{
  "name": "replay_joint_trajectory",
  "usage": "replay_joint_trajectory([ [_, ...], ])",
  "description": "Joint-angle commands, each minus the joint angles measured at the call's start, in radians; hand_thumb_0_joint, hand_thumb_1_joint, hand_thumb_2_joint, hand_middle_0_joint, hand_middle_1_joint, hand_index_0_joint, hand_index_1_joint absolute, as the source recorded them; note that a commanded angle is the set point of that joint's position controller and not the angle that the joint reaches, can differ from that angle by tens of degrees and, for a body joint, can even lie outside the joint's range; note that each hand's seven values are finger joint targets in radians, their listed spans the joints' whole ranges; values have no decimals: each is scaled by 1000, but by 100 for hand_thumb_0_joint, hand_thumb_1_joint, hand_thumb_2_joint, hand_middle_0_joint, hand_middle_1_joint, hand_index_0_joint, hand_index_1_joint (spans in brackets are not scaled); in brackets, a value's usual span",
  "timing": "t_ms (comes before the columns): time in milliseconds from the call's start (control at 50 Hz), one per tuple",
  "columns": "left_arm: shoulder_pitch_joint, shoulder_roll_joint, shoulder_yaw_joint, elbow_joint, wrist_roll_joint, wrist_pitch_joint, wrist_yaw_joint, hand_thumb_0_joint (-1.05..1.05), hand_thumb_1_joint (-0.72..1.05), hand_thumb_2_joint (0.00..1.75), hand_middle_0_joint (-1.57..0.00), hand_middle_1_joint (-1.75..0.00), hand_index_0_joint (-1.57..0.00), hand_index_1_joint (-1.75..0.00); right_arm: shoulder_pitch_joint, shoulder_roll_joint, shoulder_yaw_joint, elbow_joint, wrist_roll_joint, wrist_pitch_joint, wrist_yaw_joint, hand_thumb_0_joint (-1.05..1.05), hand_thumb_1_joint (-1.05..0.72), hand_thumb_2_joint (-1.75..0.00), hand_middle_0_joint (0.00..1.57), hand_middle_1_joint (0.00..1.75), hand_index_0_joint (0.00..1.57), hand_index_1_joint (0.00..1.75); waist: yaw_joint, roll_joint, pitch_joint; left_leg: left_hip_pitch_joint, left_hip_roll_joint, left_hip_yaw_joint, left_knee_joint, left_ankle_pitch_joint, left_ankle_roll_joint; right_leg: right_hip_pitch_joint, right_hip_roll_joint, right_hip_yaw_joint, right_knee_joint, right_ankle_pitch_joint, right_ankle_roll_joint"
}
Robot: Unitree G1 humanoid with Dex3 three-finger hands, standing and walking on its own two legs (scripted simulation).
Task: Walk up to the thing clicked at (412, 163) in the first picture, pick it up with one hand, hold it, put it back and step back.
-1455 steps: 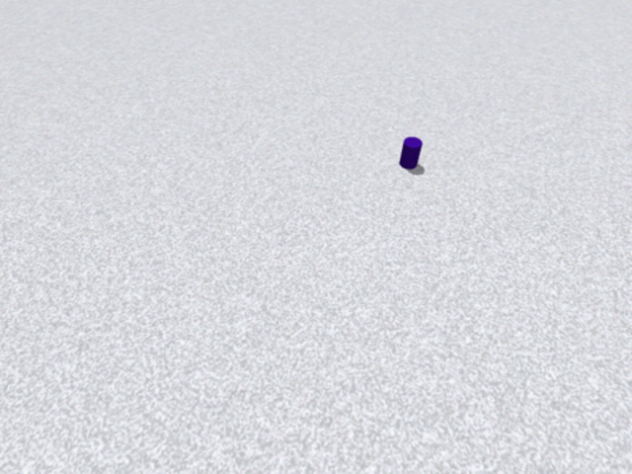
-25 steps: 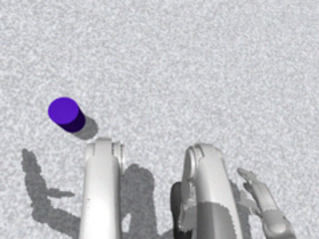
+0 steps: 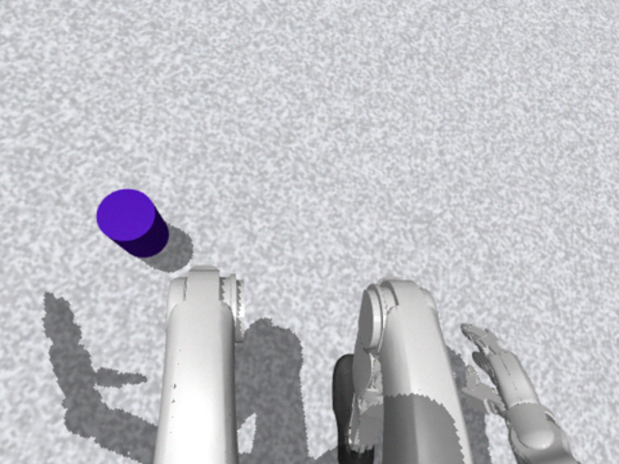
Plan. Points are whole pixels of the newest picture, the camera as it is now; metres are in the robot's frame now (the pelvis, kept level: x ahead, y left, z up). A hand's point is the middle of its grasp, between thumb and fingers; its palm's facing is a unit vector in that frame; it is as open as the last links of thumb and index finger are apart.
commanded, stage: go down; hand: left
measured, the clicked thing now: (136, 225) +0.42 +0.30 -0.29
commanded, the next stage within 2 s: none
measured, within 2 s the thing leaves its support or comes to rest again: neither
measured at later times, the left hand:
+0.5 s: hand out of the picture +0.28 +0.48 +0.03, palm faces +0.45 -0.89 -0.09, open 17.3 cm
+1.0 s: hand out of the picture +0.29 +0.49 +0.03, palm faces +0.45 -0.88 -0.11, open 17.1 cm
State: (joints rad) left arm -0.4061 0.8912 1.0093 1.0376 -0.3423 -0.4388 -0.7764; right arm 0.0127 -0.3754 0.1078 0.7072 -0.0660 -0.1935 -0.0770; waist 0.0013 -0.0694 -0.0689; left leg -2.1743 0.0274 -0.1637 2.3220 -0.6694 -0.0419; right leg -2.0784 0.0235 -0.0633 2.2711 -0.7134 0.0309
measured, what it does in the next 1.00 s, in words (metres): stands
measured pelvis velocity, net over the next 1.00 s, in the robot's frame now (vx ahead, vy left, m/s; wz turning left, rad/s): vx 0.00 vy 0.00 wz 0.00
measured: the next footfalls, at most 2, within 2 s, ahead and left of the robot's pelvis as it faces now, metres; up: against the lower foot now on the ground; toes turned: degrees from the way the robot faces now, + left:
none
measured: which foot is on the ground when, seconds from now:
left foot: down 0.00-1.00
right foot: down 0.00-1.00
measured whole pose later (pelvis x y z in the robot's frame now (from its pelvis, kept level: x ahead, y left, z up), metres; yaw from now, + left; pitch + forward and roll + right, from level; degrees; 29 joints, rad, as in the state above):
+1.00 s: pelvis +0.00 +0.00 +0.00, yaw +0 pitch +29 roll -7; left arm -0.40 0.89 1.01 1.03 -0.32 -0.46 -0.74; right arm 0.01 -0.37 0.11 0.70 -0.07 -0.18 -0.07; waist 0.00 -0.07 -0.06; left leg -2.17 0.03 -0.16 2.32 -0.67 -0.04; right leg -2.07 0.03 -0.06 2.26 -0.71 0.03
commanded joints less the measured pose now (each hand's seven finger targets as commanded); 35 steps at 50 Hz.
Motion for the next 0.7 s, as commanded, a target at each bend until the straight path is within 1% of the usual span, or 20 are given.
replay_joint_trajectory([
  [0,-91,437,72,-212,-38,-60,3,0,-52,19,0,-11,0,-5,77,-239,-88,-69,11,-32,-23,0,-86,-88,20,30,20,30,63,281,-608,495,5,95,-317,87,54,221,29,-58,-226,99,-69],
  [40,-97,431,65,-227,-36,-58,9,0,-50,19,0,-10,0,-5,84,-236,-92,-60,12,-32,-22,0,-86,-88,20,30,20,30,62,272,-595,482,5,96,-322,81,54,230,28,-57,-235,89,-67],
  [60,-88,452,87,-229,-34,-56,16,0,-50,19,0,-11,0,-5,82,-239,-92,-68,13,-31,-23,0,-86,-88,20,30,20,30,71,276,-606,489,3,96,-328,88,55,231,29,-58,-234,98,-69],
  [120,-79,412,62,-212,-31,-53,21,0,-49,19,0,-11,0,-5,80,-234,-92,-62,11,-26,-24,0,-85,-88,20,30,20,30,61,270,-578,478,5,94,-324,95,55,220,29,-59,-231,104,-69],
  [220,-81,440,81,-188,-20,-61,38,0,-50,19,0,-11,0,-5,71,-231,-87,-64,7,-27,-23,0,-86,-88,20,30,20,30,62,255,-563,453,6,96,-319,81,58,229,30,-59,-230,91,-68],
  [260,-88,430,71,-169,-20,-69,33,0,-49,19,0,-11,0,-5,72,-231,-85,-54,3,-24,-22,0,-86,-88,20,30,20,30,52,234,-557,443,8,95,-305,93,58,232,30,-57,-231,97,-65],
  [320,-91,458,82,-195,-19,-78,27,0,-49,18,0,-10,0,-5,62,-236,-86,-68,3,-25,-23,0,-86,-88,20,30,20,30,63,260,-568,454,7,96,-320,64,58,235,30,-58,-235,76,-66],
  [340,-86,432,64,-173,-20,-76,19,0,-49,19,0,-11,0,-5,77,-236,-88,-52,3,-25,-21,0,-85,-88,20,30,20,30,55,254,-560,458,9,94,-321,57,56,226,32,-59,-237,67,-66],
  [360,-81,432,67,-172,-25,-76,14,0,-47,19,0,-11,0,-5,74,-237,-88,-57,4,-26,-19,0,-85,-88,20,30,20,30,54,244,-561,447,8,94,-318,60,57,236,32,-59,-240,69,-65],
  [380,-95,436,67,-189,-29,-80,9,0,-48,19,0,-11,0,-5,69,-243,-86,-64,5,-26,-20,0,-85,-88,20,30,20,30,47,256,-571,455,7,91,-314,69,58,228,32,-63,-230,84,-67],
  [400,-99,461,80,-195,-25,-80,12,0,-48,19,0,-11,0,-5,70,-242,-87,-63,5,-29,-20,0,-85,-88,20,30,20,30,58,264,-577,460,8,90,-319,67,57,225,32,-63,-224,81,-68],
  [440,-90,418,55,-166,-30,-76,8,0,-47,19,0,-10,0,-4,79,-245,-86,-54,6,-26,-19,0,-85,-88,20,30,20,30,45,272,-563,476,9,84,-319,70,54,200,31,-69,-216,84,-70],
  [500,-96,442,69,-209,-29,-74,13,0,-49,19,0,-10,0,-5,87,-243,-88,-57,7,-25,-18,0,-85,-88,20,30,20,30,62,285,-601,499,9,87,-323,90,51,223,31,-65,-222,99,-70],
  [520,-80,458,77,-228,-26,-70,16,0,-48,20,0,-11,0,-5,79,-245,-91,-62,8,-25,-19,0,-85,-88,20,30,20,30,81,297,-611,507,8,89,-333,85,50,221,31,-64,-221,95,-71],
  [540,-94,455,67,-242,-27,-69,13,0,-51,20,0,-12,0,-6,73,-246,-95,-65,12,-25,-18,0,-85,-88,20,30,20,30,71,309,-599,502,10,88,-341,51,51,202,31,-63,-221,75,-72],
  [560,-79,415,51,-216,-30,-63,14,0,-47,21,0,-12,0,-6,78,-238,-95,-58,12,-25,-18,0,-85,-88,20,30,20,30,63,294,-577,488,9,91,-339,47,52,207,31,-63,-230,73,-70],
  [580,-90,407,43,-235,-30,-62,19,0,-46,20,0,-11,0,-5,80,-240,-97,-58,14,-26,-18,0,-85,-88,20,30,20,30,56,290,-572,484,8,86,-342,43,53,197,30,-66,-226,71,-70],
  [620,-93,444,67,-262,-27,-60,31,0,-47,20,0,-12,0,-6,83,-238,-98,-55,13,-24,-20,0,-85,-88,20,30,20,30,75,300,-612,505,7,91,-335,80,51,214,30,-60,-228,96,-71],
  [660,-65,424,67,-257,-28,-56,37,0,-47,20,0,-11,0,-5,89,-235,-100,-53,15,-21,-19,0,-85,-88,20,30,20,30,81,295,-610,516,8,88,-342,89,50,211,29,-62,-226,100,-71],
  [680,-69,431,67,-259,-26,-55,41,0,-46,21,0,-12,0,-6,85,-229,-100,-57,15,-22,-19,0,-85,-88,20,30,20,30,74,278,-598,492,6,92,-339,79,53,222,29,-58,-240,90,-69],
])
